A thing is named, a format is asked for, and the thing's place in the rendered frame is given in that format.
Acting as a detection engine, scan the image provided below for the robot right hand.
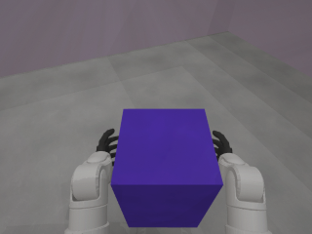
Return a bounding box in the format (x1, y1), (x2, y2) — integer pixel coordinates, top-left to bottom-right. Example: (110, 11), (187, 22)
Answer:
(213, 131), (233, 161)

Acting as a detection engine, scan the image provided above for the robot left hand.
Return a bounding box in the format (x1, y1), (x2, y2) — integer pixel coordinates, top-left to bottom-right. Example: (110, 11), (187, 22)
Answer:
(96, 129), (119, 166)

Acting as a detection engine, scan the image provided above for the robot right forearm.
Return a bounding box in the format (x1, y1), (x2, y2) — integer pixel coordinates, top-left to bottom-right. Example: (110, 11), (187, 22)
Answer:
(218, 153), (273, 234)

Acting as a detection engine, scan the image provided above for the carton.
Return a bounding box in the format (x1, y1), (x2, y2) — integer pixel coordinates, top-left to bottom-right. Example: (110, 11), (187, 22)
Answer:
(110, 108), (223, 228)

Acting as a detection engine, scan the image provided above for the robot left forearm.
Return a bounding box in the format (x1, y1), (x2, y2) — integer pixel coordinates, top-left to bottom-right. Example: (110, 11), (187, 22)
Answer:
(64, 151), (113, 234)

